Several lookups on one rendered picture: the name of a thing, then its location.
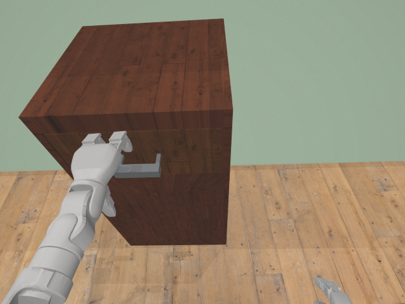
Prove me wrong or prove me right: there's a robot left forearm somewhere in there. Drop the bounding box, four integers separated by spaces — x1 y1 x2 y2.
1 179 107 304

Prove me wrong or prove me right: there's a right robot hand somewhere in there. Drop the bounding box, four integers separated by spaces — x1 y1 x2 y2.
313 277 352 304

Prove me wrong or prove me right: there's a cabinet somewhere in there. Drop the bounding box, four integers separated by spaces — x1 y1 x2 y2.
18 18 233 246

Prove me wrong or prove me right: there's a handle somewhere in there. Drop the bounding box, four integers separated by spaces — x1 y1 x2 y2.
114 153 161 178

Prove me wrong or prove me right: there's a left robot hand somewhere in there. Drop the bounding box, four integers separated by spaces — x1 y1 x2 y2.
71 131 133 217

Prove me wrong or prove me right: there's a drawer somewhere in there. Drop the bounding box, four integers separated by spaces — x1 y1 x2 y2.
44 128 221 174

